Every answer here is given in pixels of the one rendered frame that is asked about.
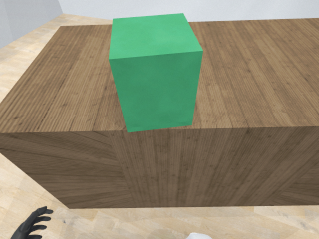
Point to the left robot hand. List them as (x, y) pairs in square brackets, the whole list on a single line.
[(23, 231)]

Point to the pedestal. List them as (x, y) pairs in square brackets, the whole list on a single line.
[(254, 138)]

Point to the carton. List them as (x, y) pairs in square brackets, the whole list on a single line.
[(155, 62)]

